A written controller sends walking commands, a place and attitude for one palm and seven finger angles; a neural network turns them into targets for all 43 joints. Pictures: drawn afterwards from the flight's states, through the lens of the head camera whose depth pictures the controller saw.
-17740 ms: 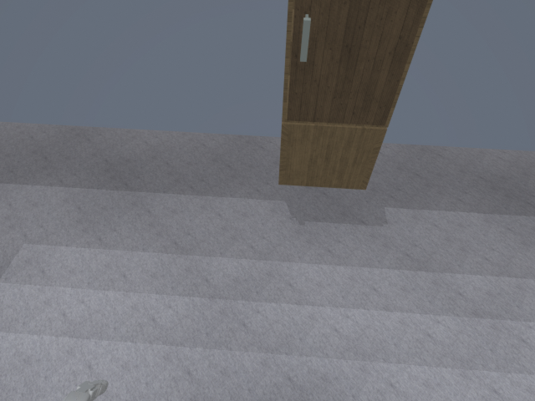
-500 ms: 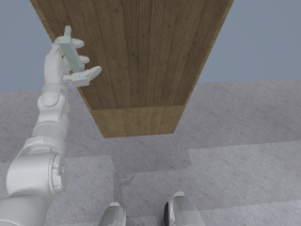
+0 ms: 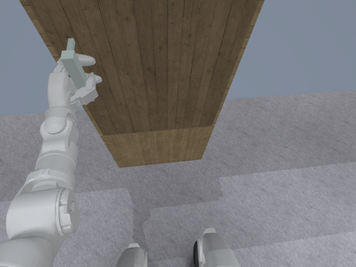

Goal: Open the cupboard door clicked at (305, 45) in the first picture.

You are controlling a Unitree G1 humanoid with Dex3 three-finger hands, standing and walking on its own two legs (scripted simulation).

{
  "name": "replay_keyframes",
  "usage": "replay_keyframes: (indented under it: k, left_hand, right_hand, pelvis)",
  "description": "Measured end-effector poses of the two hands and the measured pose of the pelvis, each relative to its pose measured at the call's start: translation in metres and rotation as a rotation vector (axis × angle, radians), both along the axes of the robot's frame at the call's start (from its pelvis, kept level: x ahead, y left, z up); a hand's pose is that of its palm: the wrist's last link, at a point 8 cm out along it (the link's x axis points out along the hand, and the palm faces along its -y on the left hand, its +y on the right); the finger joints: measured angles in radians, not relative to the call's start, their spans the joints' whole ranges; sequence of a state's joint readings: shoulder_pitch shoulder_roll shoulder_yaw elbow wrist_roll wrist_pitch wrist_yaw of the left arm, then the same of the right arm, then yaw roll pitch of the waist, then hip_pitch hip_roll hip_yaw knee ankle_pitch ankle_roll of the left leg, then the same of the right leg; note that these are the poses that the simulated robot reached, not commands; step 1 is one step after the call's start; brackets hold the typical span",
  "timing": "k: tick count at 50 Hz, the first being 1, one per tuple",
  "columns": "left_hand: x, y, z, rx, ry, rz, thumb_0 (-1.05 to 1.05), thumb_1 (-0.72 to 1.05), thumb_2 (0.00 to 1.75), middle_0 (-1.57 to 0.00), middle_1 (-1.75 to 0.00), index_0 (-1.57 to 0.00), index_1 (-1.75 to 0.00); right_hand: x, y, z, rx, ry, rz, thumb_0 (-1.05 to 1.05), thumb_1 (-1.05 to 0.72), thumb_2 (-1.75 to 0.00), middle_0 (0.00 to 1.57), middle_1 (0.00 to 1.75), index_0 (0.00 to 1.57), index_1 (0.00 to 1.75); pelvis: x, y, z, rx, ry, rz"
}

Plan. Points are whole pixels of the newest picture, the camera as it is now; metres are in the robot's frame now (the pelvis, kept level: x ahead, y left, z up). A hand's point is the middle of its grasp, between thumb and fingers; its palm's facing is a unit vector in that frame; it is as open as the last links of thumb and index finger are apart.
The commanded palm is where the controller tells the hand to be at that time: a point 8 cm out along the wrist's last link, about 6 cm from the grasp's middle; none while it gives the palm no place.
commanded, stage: pull the door open along its arc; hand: left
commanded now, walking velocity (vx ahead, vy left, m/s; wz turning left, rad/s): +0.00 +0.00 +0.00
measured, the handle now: (80, 71) +0.53 +0.20 +0.08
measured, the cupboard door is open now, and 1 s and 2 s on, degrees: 0 39 32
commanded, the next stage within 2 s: open thumb and fingers to let go in 0.94 s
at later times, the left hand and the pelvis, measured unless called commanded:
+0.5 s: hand (113, 138) +0.36 +0.11 +0.08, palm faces +0.36 -0.93 +0.09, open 5.8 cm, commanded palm +0.30 +0.14 +0.08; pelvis +0.03 +0.00 +0.02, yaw +0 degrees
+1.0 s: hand (152, 185) +0.27 +0.04 +0.08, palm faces +0.29 -0.96 -0.06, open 6.0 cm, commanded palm +0.22 +0.08 +0.08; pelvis +0.03 -0.04 +0.02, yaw +2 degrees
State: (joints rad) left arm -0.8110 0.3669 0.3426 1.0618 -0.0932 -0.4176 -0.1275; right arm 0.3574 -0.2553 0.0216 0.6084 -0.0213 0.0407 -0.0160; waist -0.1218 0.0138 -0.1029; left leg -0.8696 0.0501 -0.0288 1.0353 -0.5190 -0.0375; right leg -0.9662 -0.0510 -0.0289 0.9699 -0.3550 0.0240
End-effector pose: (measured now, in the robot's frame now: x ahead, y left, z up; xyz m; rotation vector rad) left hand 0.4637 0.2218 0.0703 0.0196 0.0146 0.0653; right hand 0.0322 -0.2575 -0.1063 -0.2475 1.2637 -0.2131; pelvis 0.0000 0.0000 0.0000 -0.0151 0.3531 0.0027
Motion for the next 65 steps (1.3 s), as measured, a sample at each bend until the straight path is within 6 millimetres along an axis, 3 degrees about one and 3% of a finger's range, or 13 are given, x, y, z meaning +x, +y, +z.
replay_keyframes:
  k: [7,12,16,22,28,35,41,48,57,65]
  left_hand:
    - [-0.014,-0.003,0.0,-0.012,-0.006,-0.016,0.01,0.75,0.79,-0.39,-1.35,-0.38,-1.35]
    - [-0.042,-0.01,-0.001,-0.021,-0.016,-0.029,0.01,0.73,0.76,-0.38,-1.35,-0.38,-1.35]
    - [-0.074,-0.02,-0.001,-0.04,-0.02,-0.019,0.02,0.72,0.74,-0.34,-1.35,-0.37,-1.35]
    - [-0.121,-0.05,-0.001,-0.121,-0.03,0.208,0.03,0.69,0.76,-0.32,-1.35,-0.38,-1.35]
    - [-0.158,-0.083,0.002,-0.071,-0.006,0.38,0.01,0.71,0.81,-0.31,-1.35,-0.39,-1.35]
    - [-0.189,-0.105,0.006,0.01,0.029,0.35,0.01,0.69,0.76,-0.35,-1.35,-0.37,-1.35]
    - [-0.211,-0.12,0.009,0.02,0.063,0.278,0.01,0.68,0.73,-0.38,-1.35,-0.37,-1.35]
    - [-0.229,-0.135,0.012,0.016,0.1,0.222,0.01,0.66,0.7,-0.35,-1.3,-0.39,-1.35]
    - [-0.222,-0.131,0.01,0.024,0.049,0.378,0.01,0.64,0.75,-0.37,-1.31,-0.39,-1.34]
    - [-0.226,-0.125,0.011,0.006,0.019,0.425,0.01,0.44,0.69,-0.36,-1.29,-0.37,-1.31]
  right_hand:
    - [0.008,0.003,0.007,0.016,-0.035,-0.03,0.01,-0.91,-0.9,0.2,0.3,0.2,0.3]
    - [0.027,0.007,0.014,0.037,-0.089,-0.03,0.01,-0.91,-0.9,0.2,0.3,0.2,0.3]
    - [0.054,0.011,0.021,0.051,-0.159,-0.004,0.01,-0.91,-0.9,0.2,0.3,0.2,0.3]
    - [0.11,0.026,0.025,0.078,-0.287,0.117,0.01,-0.91,-0.9,0.2,0.3,0.2,0.3]
    - [0.165,0.048,0.032,0.119,-0.416,0.238,0.01,-0.91,-0.9,0.2,0.3,0.2,0.3]
    - [0.197,0.062,0.044,0.165,-0.525,0.271,0.01,-0.91,-0.9,0.2,0.3,0.2,0.3]
    - [0.2,0.057,0.05,0.189,-0.562,0.267,0.01,-0.91,-0.9,0.2,0.3,0.2,0.3]
    - [0.191,0.033,0.05,0.186,-0.57,0.231,0.01,-0.9,-0.9,0.2,0.3,0.2,0.3]
    - [0.171,0.001,0.033,0.113,-0.511,0.229,0.01,-0.91,-0.9,0.2,0.3,0.2,0.3]
    - [0.151,-0.005,0.026,0.1,-0.471,0.224,0.01,-0.91,-0.9,0.2,0.3,0.2,0.3]
  pelvis:
    - [0.008,0.002,0.007,0.004,-0.013,-0.021]
    - [0.017,0.004,0.014,0.005,-0.032,-0.029]
    - [0.024,0.005,0.018,0.003,-0.056,-0.026]
    - [0.028,0.006,0.019,0.004,-0.084,-0.005]
    - [0.027,0.001,0.016,0.007,-0.102,0.017]
    - [0.027,-0.009,0.016,0.008,-0.138,0.031]
    - [0.028,-0.02,0.017,0.012,-0.163,0.035]
    - [0.03,-0.033,0.017,0.019,-0.18,0.03]
    - [0.02,-0.046,0.012,0.035,-0.175,0.04]
    - [0.011,-0.049,0.013,0.042,-0.169,0.044]
